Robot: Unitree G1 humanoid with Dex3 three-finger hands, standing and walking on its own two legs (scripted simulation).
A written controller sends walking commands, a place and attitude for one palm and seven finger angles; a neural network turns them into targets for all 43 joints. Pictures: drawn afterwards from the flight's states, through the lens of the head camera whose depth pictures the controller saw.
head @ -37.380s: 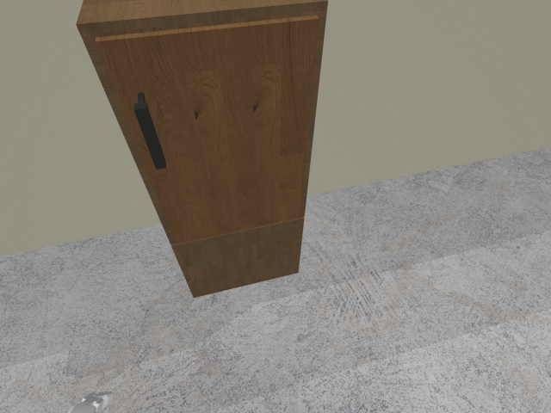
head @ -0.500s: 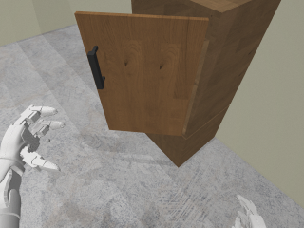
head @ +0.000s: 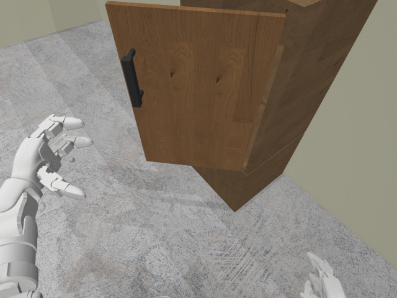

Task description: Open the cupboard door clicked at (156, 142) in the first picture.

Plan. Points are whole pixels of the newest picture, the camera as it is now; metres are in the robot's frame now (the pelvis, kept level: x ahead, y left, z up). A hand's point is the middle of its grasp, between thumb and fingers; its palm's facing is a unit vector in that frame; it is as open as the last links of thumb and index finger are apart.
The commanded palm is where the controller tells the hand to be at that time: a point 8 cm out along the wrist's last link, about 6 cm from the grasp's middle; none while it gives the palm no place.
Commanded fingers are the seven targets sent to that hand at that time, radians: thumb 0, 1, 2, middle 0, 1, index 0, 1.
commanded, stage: move the hooked fingers beside the handle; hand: left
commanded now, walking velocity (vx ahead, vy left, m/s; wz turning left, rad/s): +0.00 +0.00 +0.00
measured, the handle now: (134, 79) +0.61 +0.21 +0.08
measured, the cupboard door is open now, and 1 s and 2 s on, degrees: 45 45 45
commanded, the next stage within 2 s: none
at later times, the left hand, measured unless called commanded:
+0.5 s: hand (88, 126) +0.42 +0.27 +0.10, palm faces -0.05 -1.00 -0.01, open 14.0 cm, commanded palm +0.40 +0.32 +0.09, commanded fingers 0.00 -0.50 0.30 -0.30 -1.20 -0.30 -1.20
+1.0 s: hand (95, 102) +0.48 +0.27 +0.11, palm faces -0.05 -1.00 -0.02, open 14.0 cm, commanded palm +0.48 +0.32 +0.09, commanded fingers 0.00 -0.50 0.30 -0.30 -1.20 -0.30 -1.20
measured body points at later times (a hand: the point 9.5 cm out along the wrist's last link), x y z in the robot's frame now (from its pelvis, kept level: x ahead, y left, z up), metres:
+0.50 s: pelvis +0.01 +0.01 -0.01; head +0.08 +0.02 +0.44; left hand +0.42 +0.32 +0.10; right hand +0.08 -0.26 -0.11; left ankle +0.01 +0.11 -0.71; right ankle +0.03 -0.11 -0.71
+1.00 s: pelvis +0.00 +0.01 -0.02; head +0.11 +0.02 +0.42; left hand +0.48 +0.32 +0.11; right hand +0.02 -0.27 -0.12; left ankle +0.01 +0.11 -0.71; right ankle +0.03 -0.11 -0.71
